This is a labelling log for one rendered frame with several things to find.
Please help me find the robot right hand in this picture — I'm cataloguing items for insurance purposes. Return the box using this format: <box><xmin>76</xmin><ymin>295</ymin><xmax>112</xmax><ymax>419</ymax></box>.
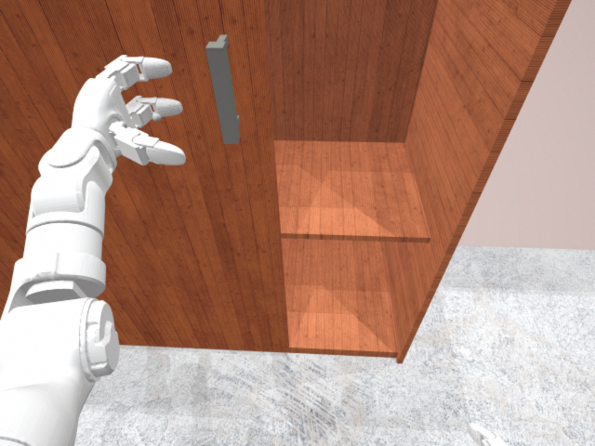
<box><xmin>468</xmin><ymin>423</ymin><xmax>508</xmax><ymax>446</ymax></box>

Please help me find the robot left forearm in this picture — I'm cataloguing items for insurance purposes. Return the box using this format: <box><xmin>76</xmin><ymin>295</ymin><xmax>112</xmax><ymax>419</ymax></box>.
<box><xmin>0</xmin><ymin>127</ymin><xmax>117</xmax><ymax>329</ymax></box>

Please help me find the handle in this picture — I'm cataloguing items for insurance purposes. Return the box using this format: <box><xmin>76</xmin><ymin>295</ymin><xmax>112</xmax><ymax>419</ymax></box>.
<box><xmin>205</xmin><ymin>34</ymin><xmax>240</xmax><ymax>144</ymax></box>

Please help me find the left robot upper arm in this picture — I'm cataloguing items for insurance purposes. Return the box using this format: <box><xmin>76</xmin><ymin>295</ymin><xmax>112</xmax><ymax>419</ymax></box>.
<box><xmin>0</xmin><ymin>297</ymin><xmax>120</xmax><ymax>446</ymax></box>

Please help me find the robot left hand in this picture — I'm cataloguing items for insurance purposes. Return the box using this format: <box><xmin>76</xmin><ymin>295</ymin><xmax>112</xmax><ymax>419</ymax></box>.
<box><xmin>72</xmin><ymin>55</ymin><xmax>186</xmax><ymax>165</ymax></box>

